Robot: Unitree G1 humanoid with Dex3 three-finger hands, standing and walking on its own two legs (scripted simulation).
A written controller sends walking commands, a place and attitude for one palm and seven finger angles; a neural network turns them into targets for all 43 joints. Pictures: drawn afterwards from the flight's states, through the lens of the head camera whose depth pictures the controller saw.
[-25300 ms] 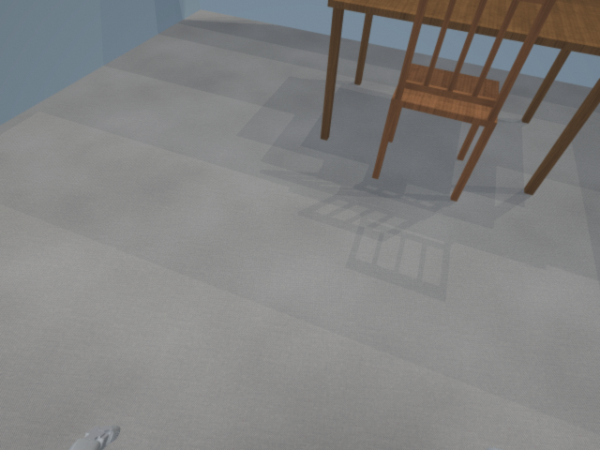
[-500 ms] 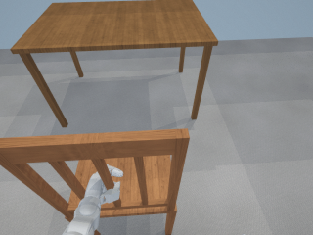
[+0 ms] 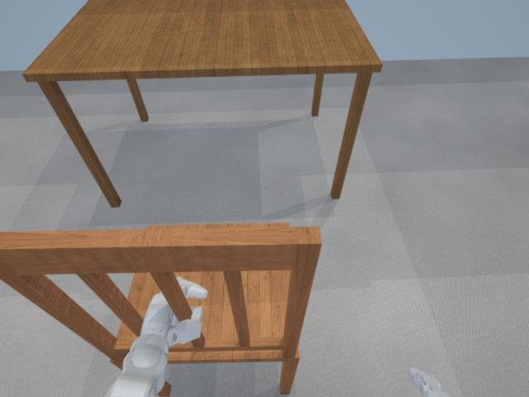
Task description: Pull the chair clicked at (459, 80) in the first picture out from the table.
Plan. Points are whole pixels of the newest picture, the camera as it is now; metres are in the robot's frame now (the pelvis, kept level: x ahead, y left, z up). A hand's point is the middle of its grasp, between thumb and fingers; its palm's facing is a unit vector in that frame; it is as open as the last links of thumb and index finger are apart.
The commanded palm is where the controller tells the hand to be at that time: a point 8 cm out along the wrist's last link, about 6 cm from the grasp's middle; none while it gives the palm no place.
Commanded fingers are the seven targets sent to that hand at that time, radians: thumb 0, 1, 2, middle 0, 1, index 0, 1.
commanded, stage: stop walking, hand still on the chair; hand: left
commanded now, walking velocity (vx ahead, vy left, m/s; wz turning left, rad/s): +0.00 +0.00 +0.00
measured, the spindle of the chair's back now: (183, 312) +0.27 +0.16 -0.07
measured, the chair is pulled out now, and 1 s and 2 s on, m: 0.63 0.63 0.63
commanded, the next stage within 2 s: open the thumb and straighten the fingers in 0.30 s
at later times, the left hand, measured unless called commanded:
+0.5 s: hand (194, 322) +0.25 +0.14 -0.07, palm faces +0.04 -0.99 -0.15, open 5.5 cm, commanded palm +0.22 +0.19 -0.05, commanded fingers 0.00 0.17 0.55 -0.50 -1.45 -0.50 -1.45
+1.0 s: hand (186, 314) +0.27 +0.15 -0.08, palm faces +0.04 -0.98 -0.17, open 15.7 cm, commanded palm +0.24 +0.21 -0.05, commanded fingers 0.00 -0.55 0.20 0.00 0.00 0.00 0.00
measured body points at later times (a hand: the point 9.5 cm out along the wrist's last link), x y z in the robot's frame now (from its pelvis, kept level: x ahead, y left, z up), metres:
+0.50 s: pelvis -0.01 -0.01 +0.00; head +0.01 -0.01 +0.45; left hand +0.25 +0.19 -0.06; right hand +0.11 -0.26 -0.12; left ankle -0.04 +0.11 -0.74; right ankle +0.05 -0.12 -0.74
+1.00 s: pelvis +0.01 +0.00 -0.03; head +0.07 -0.02 +0.42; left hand +0.26 +0.21 -0.07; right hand +0.18 -0.24 -0.13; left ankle -0.04 +0.11 -0.74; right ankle +0.05 -0.12 -0.74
